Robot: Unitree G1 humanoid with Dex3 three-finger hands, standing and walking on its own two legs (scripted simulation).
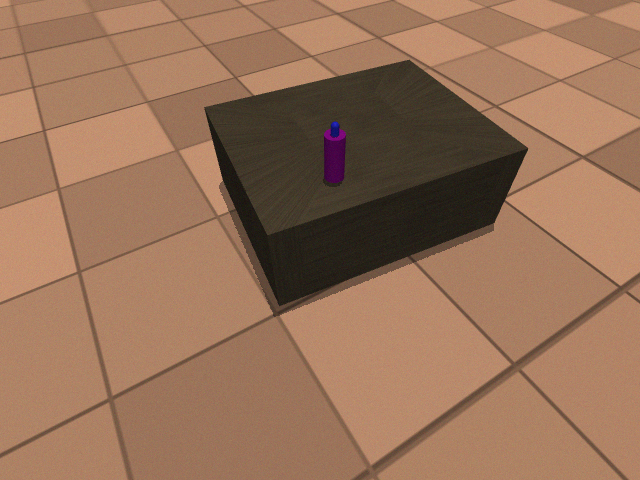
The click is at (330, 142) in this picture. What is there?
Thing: necked bottle
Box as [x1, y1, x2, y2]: [324, 122, 345, 182]
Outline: 332,122 331,128 325,131 324,133 324,177 326,180 330,182 337,182 343,178 345,133 338,128 337,122
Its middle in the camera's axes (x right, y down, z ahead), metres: +0.04 -0.28 +1.26
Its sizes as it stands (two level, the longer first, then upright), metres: 0.067 0.067 0.208
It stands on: a support 0.39 m high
